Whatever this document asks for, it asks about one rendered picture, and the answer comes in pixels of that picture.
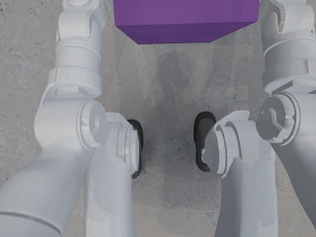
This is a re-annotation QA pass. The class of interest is robot left upper arm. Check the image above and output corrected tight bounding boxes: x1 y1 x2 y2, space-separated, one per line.
0 98 111 237

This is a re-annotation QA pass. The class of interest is left robot forearm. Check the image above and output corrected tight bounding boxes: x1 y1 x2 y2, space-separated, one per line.
34 0 107 135

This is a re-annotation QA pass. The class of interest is carton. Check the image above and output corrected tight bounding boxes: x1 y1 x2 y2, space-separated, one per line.
113 0 260 44

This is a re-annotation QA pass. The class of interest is robot thigh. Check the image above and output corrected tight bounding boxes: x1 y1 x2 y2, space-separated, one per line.
83 121 139 237
208 120 278 237

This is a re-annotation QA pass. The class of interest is right robot forearm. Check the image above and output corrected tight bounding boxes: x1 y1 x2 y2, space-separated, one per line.
258 0 316 95

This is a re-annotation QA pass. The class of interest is left robot thigh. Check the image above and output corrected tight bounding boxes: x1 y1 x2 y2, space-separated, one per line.
83 121 139 237

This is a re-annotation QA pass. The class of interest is right robot thigh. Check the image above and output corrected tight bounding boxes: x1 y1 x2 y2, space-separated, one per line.
208 120 278 237

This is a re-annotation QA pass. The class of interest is robot right upper arm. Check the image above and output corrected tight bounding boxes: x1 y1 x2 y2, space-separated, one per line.
255 92 316 229

